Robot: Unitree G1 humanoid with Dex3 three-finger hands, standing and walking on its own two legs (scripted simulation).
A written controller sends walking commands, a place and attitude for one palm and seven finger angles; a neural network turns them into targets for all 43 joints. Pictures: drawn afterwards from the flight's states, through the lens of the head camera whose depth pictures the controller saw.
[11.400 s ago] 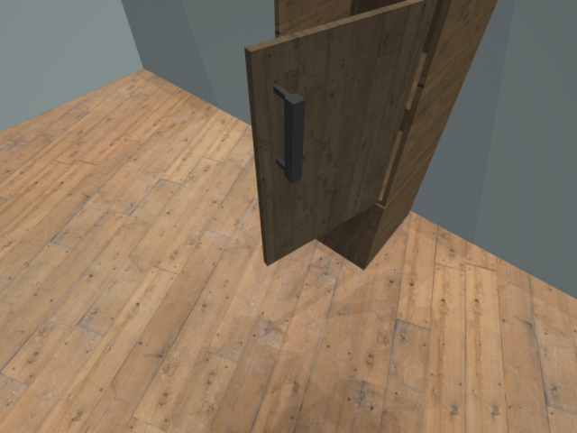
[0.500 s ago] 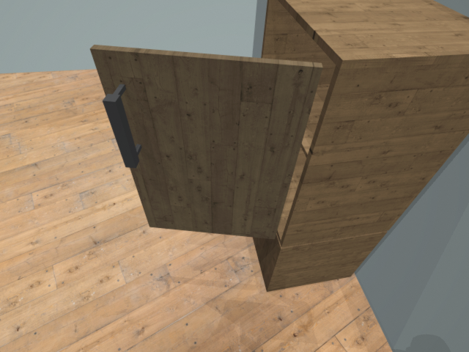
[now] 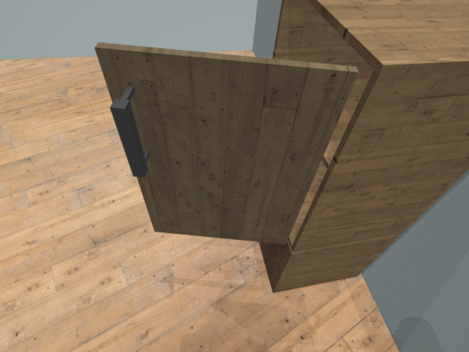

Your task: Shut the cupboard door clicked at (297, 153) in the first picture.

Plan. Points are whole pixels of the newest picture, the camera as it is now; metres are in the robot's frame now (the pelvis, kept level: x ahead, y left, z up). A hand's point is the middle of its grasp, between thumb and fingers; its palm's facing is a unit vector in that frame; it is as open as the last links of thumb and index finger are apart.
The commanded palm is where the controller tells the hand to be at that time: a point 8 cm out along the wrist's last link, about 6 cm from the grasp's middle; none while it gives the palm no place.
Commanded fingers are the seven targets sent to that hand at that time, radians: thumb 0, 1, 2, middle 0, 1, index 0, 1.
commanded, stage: come to a stop and stand still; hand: left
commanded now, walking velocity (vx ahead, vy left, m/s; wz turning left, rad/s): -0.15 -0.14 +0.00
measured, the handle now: (135, 134) +0.47 +0.22 +0.10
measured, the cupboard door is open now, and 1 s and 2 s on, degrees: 74 74 74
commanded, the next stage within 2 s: look again from close up in 1.82 s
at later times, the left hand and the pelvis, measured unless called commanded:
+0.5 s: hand out of the picture +0.07 +0.18 -0.17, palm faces +0.04 -0.98 -0.20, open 7.4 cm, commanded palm none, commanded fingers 0.00 0.90 0.90 -0.20 -0.30 -0.20 -0.30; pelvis +0.01 +0.00 +0.00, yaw +0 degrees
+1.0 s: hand out of the picture -0.05 +0.13 -0.16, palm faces +0.03 -0.97 -0.25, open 7.4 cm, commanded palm none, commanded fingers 0.00 0.90 0.90 -0.20 -0.30 -0.20 -0.30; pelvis -0.04 -0.06 +0.00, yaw +1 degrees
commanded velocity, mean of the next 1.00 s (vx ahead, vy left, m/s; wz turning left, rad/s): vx -0.04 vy -0.02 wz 0.00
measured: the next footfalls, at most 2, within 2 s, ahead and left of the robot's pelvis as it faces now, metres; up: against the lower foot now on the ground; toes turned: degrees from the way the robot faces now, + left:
right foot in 0.18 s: +0.04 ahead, -0.13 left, +0.00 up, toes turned +1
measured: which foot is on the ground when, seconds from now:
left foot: down 0.00-1.00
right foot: up 0.00-0.16, down 0.18-1.00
